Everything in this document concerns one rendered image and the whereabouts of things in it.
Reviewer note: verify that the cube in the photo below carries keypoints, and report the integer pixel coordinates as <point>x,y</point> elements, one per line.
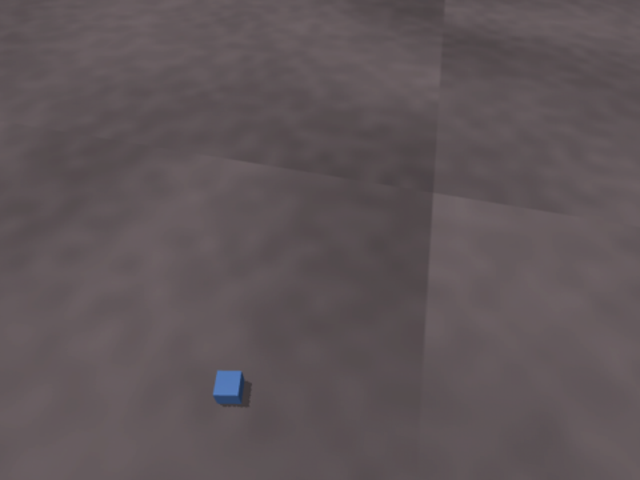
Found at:
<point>228,387</point>

